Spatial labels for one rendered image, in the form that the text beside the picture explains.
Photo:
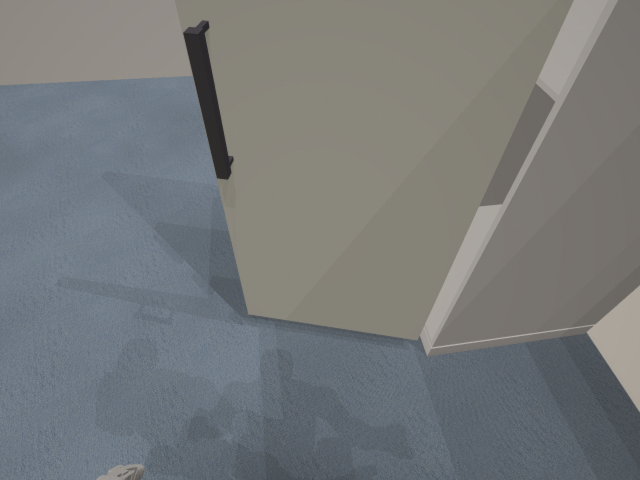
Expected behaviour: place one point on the fridge door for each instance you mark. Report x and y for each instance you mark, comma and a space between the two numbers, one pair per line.
364, 134

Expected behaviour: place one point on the handle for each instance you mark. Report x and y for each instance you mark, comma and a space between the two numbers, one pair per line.
201, 68

